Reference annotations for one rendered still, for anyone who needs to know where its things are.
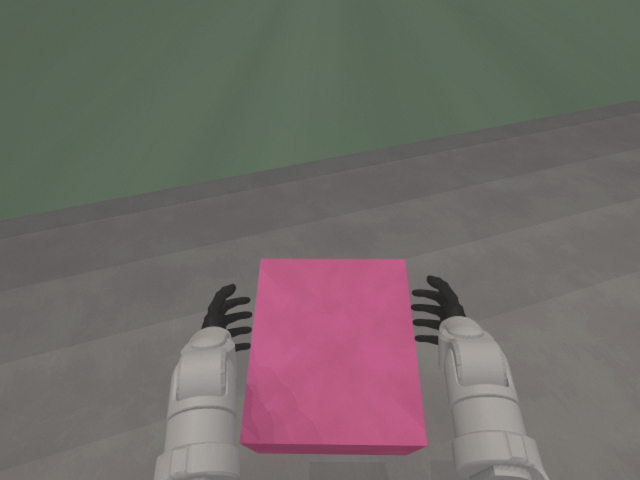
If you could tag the robot left hand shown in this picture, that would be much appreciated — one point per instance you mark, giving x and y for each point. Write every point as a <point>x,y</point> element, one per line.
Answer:
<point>216,314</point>

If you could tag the robot right hand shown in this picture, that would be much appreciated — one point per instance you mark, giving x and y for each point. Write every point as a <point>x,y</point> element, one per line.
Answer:
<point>449,307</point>

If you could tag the robot right forearm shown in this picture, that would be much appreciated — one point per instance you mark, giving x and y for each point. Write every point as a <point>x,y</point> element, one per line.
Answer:
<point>490,442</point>

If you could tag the carton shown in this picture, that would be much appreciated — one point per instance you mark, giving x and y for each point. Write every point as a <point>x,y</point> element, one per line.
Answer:
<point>333,366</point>

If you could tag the robot left forearm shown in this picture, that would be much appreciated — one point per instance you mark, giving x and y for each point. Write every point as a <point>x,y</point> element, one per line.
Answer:
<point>200,434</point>

